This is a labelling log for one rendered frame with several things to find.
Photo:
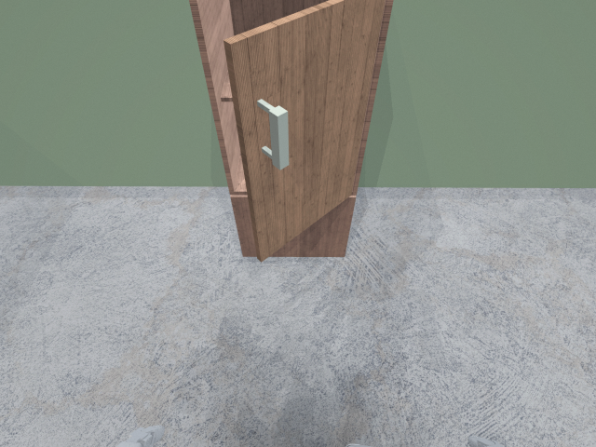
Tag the cupboard door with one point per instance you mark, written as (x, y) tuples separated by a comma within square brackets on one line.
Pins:
[(318, 65)]

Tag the robot left hand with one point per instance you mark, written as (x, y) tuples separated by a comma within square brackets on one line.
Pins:
[(144, 437)]

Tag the handle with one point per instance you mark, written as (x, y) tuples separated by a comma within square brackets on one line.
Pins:
[(279, 133)]

